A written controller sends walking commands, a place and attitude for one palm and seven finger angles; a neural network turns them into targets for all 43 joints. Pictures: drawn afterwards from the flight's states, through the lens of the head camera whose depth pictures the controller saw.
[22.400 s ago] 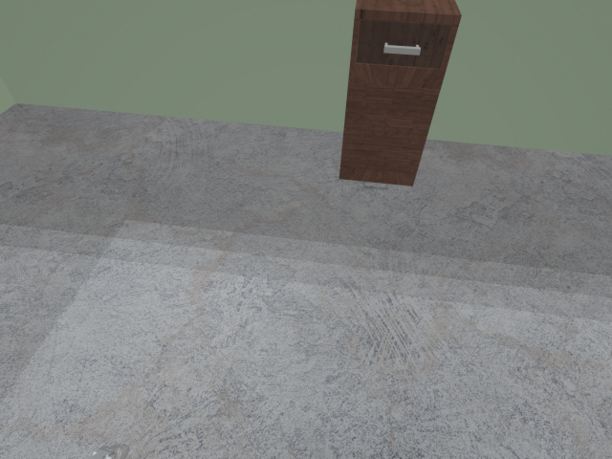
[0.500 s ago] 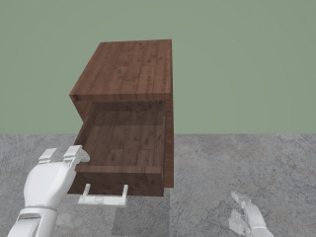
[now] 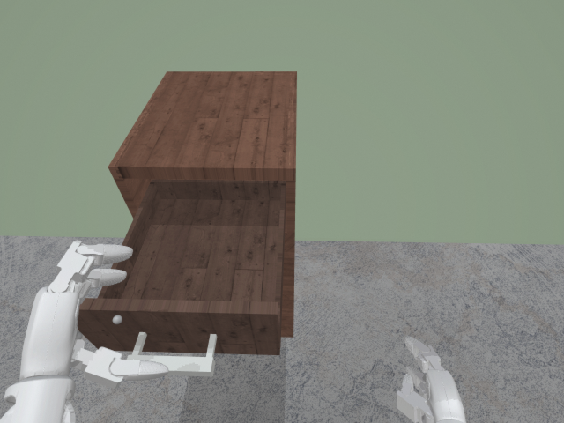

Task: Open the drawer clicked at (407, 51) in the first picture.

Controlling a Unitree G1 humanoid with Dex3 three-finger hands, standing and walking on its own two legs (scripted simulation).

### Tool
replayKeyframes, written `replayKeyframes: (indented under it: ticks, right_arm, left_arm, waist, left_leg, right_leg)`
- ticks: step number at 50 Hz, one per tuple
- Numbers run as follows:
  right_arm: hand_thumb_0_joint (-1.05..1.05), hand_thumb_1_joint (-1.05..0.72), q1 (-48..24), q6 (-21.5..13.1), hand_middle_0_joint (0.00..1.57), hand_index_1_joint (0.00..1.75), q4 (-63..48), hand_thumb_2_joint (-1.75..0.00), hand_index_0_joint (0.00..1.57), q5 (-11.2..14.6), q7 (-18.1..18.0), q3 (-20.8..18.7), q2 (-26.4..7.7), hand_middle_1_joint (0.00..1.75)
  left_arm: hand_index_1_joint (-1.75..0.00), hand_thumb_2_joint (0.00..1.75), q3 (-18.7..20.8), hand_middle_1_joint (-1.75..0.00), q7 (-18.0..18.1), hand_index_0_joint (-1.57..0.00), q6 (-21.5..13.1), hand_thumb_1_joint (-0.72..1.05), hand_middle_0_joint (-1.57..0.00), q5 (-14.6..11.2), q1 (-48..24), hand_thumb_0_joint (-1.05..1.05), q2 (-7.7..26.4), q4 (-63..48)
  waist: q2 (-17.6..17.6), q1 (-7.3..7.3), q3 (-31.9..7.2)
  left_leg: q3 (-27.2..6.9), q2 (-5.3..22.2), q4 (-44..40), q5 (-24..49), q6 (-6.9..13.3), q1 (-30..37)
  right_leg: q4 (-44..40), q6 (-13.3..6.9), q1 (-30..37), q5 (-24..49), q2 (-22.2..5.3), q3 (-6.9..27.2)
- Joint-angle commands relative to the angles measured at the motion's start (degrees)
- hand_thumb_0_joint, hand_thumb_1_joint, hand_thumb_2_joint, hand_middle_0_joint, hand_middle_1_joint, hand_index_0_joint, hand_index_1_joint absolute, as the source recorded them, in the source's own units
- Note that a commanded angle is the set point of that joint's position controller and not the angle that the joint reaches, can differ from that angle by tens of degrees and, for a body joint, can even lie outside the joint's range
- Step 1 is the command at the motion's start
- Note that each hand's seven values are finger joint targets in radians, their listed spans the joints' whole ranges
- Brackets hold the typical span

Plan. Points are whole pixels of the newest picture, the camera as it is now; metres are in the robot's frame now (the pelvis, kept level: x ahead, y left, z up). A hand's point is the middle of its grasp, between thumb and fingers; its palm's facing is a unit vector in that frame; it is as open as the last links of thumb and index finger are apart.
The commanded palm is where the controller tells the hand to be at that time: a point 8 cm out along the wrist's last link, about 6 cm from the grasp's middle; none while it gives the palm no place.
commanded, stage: draw the hand back to the body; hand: left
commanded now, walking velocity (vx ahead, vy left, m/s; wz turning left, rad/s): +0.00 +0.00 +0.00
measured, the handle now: (173, 352) +0.23 +0.22 -0.08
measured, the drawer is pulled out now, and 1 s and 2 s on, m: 0.30 0.30 0.30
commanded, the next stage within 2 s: step back with the hand held close in 0.80 s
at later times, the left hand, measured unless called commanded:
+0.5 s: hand (83, 299) +0.19 +0.24 +0.16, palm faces +0.39 -0.81 -0.44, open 9.5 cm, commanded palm +0.14 +0.28 +0.18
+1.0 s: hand (71, 306) +0.18 +0.24 +0.16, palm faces +0.40 -0.80 -0.44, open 7.5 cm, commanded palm +0.12 +0.28 +0.18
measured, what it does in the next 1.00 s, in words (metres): stands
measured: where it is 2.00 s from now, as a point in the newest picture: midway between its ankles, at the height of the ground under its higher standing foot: outside the picture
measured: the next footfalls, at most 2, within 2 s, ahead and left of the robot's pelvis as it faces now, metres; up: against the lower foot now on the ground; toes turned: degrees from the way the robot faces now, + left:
right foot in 1.84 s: -0.07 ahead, -0.12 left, +0.00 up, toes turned +0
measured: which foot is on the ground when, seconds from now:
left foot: down 0.00-1.00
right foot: down 0.00-1.00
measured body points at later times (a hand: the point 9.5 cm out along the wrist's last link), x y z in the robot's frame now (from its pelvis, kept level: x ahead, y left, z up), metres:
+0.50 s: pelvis +0.01 +0.00 +0.00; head +0.01 -0.02 +0.45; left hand +0.16 +0.28 +0.18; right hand +0.21 -0.21 -0.08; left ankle -0.04 +0.14 -0.74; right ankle -0.01 -0.13 -0.74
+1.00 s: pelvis -0.01 +0.00 +0.00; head +0.00 -0.02 +0.45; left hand +0.15 +0.28 +0.19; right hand +0.19 -0.21 -0.08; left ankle -0.04 +0.14 -0.74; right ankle -0.01 -0.13 -0.74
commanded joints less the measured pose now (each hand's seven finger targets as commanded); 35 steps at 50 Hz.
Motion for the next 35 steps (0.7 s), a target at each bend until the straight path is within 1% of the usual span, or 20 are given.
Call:
replayKeyframes:
  ticks: [1,4,5,7,9,10,11,12,13,14,16,19,20,23,26,28,29,30,34,35]
  right_arm:
    - [0.00,-0.90,-6.77,-5.55,0.20,0.30,-7.72,-0.90,0.20,-0.59,-0.60,-2.27,-5.94,0.30]
    - [0.00,-0.90,-6.56,-5.88,0.20,0.30,-7.22,-0.90,0.20,-0.54,0.02,-2.82,-6.06,0.30]
    - [0.00,-0.90,-6.93,-5.79,0.20,0.30,-6.84,-0.90,0.20,-0.55,0.24,-3.08,-6.18,0.30]
    - [0.00,-0.90,-7.27,-5.30,0.20,0.30,-7.18,-0.90,0.20,-0.26,0.58,-3.40,-6.46,0.30]
    - [0.00,-0.90,-7.38,-5.31,0.20,0.30,-7.01,-0.90,0.20,-0.24,0.66,-3.78,-6.48,0.30]
    - [0.00,-0.90,-7.95,-5.16,0.20,0.30,-6.72,-0.90,0.20,-0.27,0.62,-3.85,-6.54,0.30]
    - [0.00,-0.90,-7.53,-5.13,0.20,0.30,-6.79,-0.90,0.20,-0.12,0.67,-4.00,-6.64,0.30]
    - [0.00,-0.90,-7.52,-5.05,0.20,0.30,-6.87,-0.90,0.20,-0.13,0.58,-4.06,-6.50,0.30]
    - [0.00,-0.90,-7.50,-4.97,0.20,0.30,-6.82,-0.90,0.20,-0.15,0.55,-4.13,-6.53,0.30]
    - [0.00,-0.90,-7.37,-4.96,0.20,0.30,-6.87,-0.90,0.20,-0.08,0.53,-4.28,-6.57,0.30]
    - [0.00,-0.90,-7.34,-4.99,0.20,0.30,-6.62,-0.90,0.20,-0.09,0.39,-4.22,-6.51,0.30]
    - [0.00,-0.90,-7.30,-4.96,0.20,0.30,-6.63,-0.90,0.20,0.04,0.35,-4.31,-6.56,0.30]
    - [0.00,-0.90,-7.65,-4.90,0.20,0.30,-6.40,-0.90,0.20,0.06,0.24,-4.34,-6.68,0.30]
    - [0.00,-0.90,-7.51,-4.41,0.20,0.30,-6.34,-0.90,0.20,0.24,0.15,-4.28,-6.61,0.30]
    - [0.00,-0.90,-7.64,-4.23,0.20,0.30,-6.09,-0.90,0.20,0.27,0.08,-4.20,-6.74,0.30]
    - [0.00,-0.90,-7.90,-4.04,0.20,0.30,-6.42,-0.90,0.20,0.26,0.23,-4.14,-6.68,0.30]
    - [0.00,-0.90,-8.05,-4.14,0.20,0.30,-6.61,-0.90,0.20,0.24,0.27,-4.16,-6.77,0.30]
    - [0.00,-0.90,-8.32,-4.15,0.20,0.30,-6.31,-0.90,0.20,0.20,0.27,-4.13,-6.83,0.30]
    - [0.00,-0.90,-8.06,-4.21,0.20,0.30,-6.76,-0.90,0.20,0.11,0.47,-3.90,-6.64,0.30]
    - [0.00,-0.90,-8.59,-4.22,0.20,0.30,-6.38,-0.90,0.20,0.08,0.35,-3.97,-6.64,0.30]
  left_arm:
    - [-0.95,0.47,8.72,-0.95,1.65,-0.27,-5.09,-0.12,-0.27,-3.97,-4.99,0.00,9.72,-15.77]
    - [-0.88,0.51,9.54,-0.88,0.81,-0.26,-5.33,-0.01,-0.26,-4.54,-2.09,0.00,9.02,-14.74]
    - [-0.86,0.52,9.20,-0.86,0.41,-0.26,-5.12,0.02,-0.26,-4.69,-0.72,0.00,8.15,-13.38]
    - [-0.82,0.55,9.01,-0.82,-0.25,-0.26,-5.27,0.09,-0.26,-5.28,-0.45,0.00,7.70,-13.95]
    - [-0.77,0.58,10.14,-0.77,-0.32,-0.25,-5.72,0.17,-0.25,-5.33,0.06,0.00,8.44,-14.90]
    - [-0.75,0.60,10.40,-0.75,-0.44,-0.25,-5.59,0.20,-0.25,-5.33,0.22,0.00,8.53,-14.29]
    - [-0.73,0.62,10.78,-0.73,-0.38,-0.25,-5.88,0.23,-0.25,-5.49,0.20,0.00,8.91,-15.42]
    - [-0.70,0.63,11.33,-0.70,-0.28,-0.25,-5.90,0.27,-0.25,-5.55,0.52,0.00,9.24,-15.82]
    - [-0.68,0.64,12.09,-0.68,-0.17,-0.24,-5.97,0.31,-0.24,-5.64,0.63,0.00,9.82,-16.12]
    - [-0.66,0.66,12.46,-0.66,-0.10,-0.24,-6.10,0.34,-0.24,-5.61,0.75,0.00,10.07,-16.97]
    - [-0.62,0.69,13.04,-0.62,0.04,-0.24,-6.13,0.41,-0.24,-5.51,0.24,0.00,10.48,-17.32]
    - [-0.55,0.74,13.31,-0.55,0.26,-0.23,-5.92,0.51,-0.23,-5.57,-0.13,0.00,10.40,-17.39]
    - [-0.52,0.75,13.45,-0.52,0.22,-0.22,-5.64,0.55,-0.22,-5.52,-0.85,0.00,10.53,-17.39]
    - [-0.46,0.80,13.95,-0.46,0.36,-0.22,-5.45,0.65,-0.22,-5.86,-1.10,0.00,10.42,-14.97]
    - [-0.39,0.84,13.73,-0.39,0.19,-0.21,-5.33,0.76,-0.21,-5.94,-1.71,0.00,10.07,-14.22]
    - [-0.34,0.87,13.24,-0.34,0.04,-0.21,-5.09,0.83,-0.21,-6.12,-1.28,0.00,9.63,-14.20]
    - [-0.32,0.88,13.21,-0.32,-0.01,-0.20,-5.19,0.87,-0.20,-6.05,-1.60,0.00,9.87,-15.07]
    - [-0.30,0.90,13.10,-0.30,-0.09,-0.20,-5.05,0.90,-0.20,-6.03,-2.09,0.00,9.86,-14.95]
    - [-0.30,0.90,13.67,-0.30,0.12,-0.20,-5.11,0.90,-0.20,-6.08,-1.97,0.00,10.66,-16.30]
    - [-0.30,0.90,14.45,-0.30,0.18,-0.20,-4.89,0.90,-0.20,-6.04,-2.34,0.00,11.46,-15.98]
  waist:
    - [5.92,-0.16,-2.43]
    - [3.55,0.09,-3.55]
    - [1.14,0.09,-3.10]
    - [-0.41,-0.04,-4.29]
    - [-0.39,0.10,-6.41]
    - [-0.19,0.10,-5.40]
    - [0.65,-0.09,-6.73]
    - [0.52,0.06,-7.41]
    - [-0.99,0.09,-8.23]
    - [-0.41,0.05,-9.25]
    - [1.54,-0.01,-8.83]
    - [0.35,-0.08,-8.48]
    - [1.86,-0.16,-7.80]
    - [-1.35,-0.21,-5.78]
    - [1.25,-0.32,-5.06]
    - [-0.28,-0.17,-5.61]
    - [-0.18,-0.16,-6.43]
    - [0.24,-0.18,-5.75]
    - [0.92,0.01,-7.04]
    - [1.43,0.14,-6.40]
  left_leg:
    - [1.62,-0.06,-4.35,17.40,1.60,-1.83]
    - [1.53,0.51,-3.72,22.15,1.59,-1.44]
    - [1.36,0.65,-3.63,23.48,1.55,-1.85]
    - [1.55,0.77,-3.67,23.75,1.78,-1.70]
    - [1.75,0.68,-3.34,24.07,1.88,-0.84]
    - [1.92,0.55,-3.31,23.67,1.83,-1.18]
    - [1.99,0.59,-3.33,23.94,1.79,-0.70]
    - [2.08,0.52,-3.28,24.21,1.85,-0.60]
    - [1.91,0.51,-3.19,24.45,1.85,-0.54]
    - [2.17,0.49,-2.83,25.07,1.94,0.21]
    - [2.18,0.33,-2.91,25.48,1.78,0.28]
    - [1.81,0.56,-3.07,25.88,1.72,0.34]
    - [2.09,0.34,-3.05,25.40,1.67,0.61]
    - [1.65,0.51,-3.79,23.12,1.71,-0.64]
    - [1.66,0.32,-4.09,21.64,1.59,-0.54]
    - [1.52,0.40,-4.26,21.62,1.74,-0.51]
    - [1.48,0.35,-4.18,22.20,1.77,-0.34]
    - [1.61,0.23,-4.10,21.88,1.64,-0.43]
    - [1.30,0.13,-4.23,22.05,1.62,-0.49]
    - [1.44,0.02,-4.24,21.30,1.53,-0.51]
  right_leg:
    - [-4.99,-1.86,2.33,13.25,-0.58,-1.54]
    - [-4.16,-1.75,3.38,17.44,-0.49,-1.86]
    - [-4.50,-1.74,3.56,18.63,-0.23,-1.98]
    - [-4.17,-1.35,3.99,19.44,-0.38,-2.02]
    - [-4.06,-1.30,4.32,19.95,-0.46,-1.88]
    - [-4.69,-1.41,3.91,19.89,-0.29,-1.69]
    - [-4.31,-1.28,4.36,20.19,-0.49,-1.68]
    - [-4.11,-1.21,4.52,20.56,-0.52,-1.73]
    - [-3.98,-1.19,4.93,20.93,-0.47,-1.84]
    - [-3.90,-1.15,4.95,21.64,-0.50,-1.62]
    - [-4.15,-1.20,4.55,21.30,-0.53,-1.65]
    - [-4.05,-1.09,4.14,20.96,-0.57,-1.93]
    - [-4.88,-1.24,3.65,20.82,-0.44,-1.62]
    - [-4.71,-1.05,3.11,18.90,-0.39,-2.14]
    - [-5.09,-1.22,2.57,17.34,-0.39,-1.85]
    - [-4.97,-1.13,2.94,17.47,-0.32,-1.83]
    - [-4.75,-1.10,3.38,17.99,-0.35,-1.77]
    - [-5.34,-1.21,3.10,17.70,-0.23,-1.57]
    - [-4.72,-1.26,4.01,17.88,-0.35,-1.63]
    - [-5.48,-1.37,3.69,17.44,-0.28,-1.35]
